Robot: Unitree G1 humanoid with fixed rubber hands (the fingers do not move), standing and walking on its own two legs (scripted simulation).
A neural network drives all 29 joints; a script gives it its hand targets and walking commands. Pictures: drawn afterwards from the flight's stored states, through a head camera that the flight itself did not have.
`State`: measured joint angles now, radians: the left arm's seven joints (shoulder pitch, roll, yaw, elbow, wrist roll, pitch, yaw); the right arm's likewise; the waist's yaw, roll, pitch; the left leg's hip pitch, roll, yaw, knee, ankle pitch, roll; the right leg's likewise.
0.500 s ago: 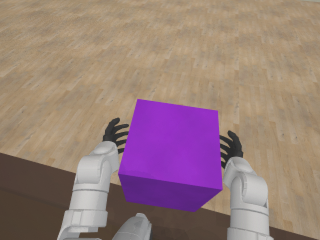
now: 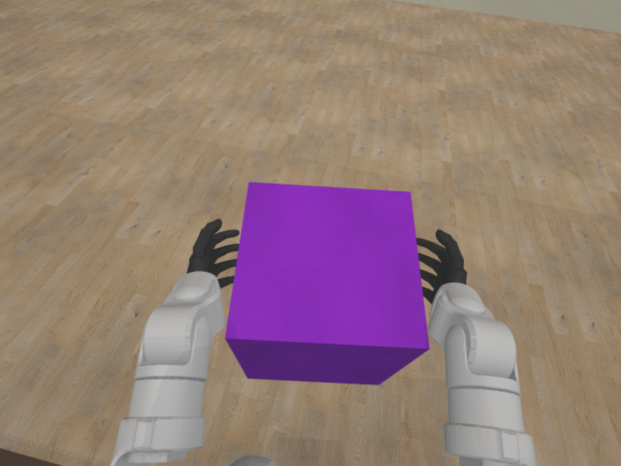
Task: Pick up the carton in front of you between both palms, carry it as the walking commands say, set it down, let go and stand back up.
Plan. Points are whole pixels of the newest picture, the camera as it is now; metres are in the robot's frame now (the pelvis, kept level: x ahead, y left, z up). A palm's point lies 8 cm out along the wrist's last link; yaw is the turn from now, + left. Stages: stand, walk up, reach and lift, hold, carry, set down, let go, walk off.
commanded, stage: carry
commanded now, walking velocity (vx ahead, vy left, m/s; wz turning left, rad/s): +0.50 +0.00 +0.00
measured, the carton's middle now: (320, 294) +0.35 +0.02 +0.02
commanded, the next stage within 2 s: none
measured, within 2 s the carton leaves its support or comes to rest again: neither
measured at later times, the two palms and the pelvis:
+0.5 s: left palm (262, 187) +0.72 +0.19 -0.12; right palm (388, 208) +0.70 -0.12 -0.12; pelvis +0.39 +0.04 -0.15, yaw +1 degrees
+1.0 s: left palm (283, 98) +0.99 +0.18 -0.03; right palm (391, 108) +1.03 -0.12 -0.04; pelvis +0.73 +0.00 -0.11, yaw +3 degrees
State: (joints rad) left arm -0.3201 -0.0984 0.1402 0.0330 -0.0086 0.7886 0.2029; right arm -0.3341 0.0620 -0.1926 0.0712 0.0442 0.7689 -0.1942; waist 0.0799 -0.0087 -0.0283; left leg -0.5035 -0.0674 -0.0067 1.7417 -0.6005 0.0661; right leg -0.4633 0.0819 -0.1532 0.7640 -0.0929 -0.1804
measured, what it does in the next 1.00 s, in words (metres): goes down: left foot 0.15 m lower, then right foot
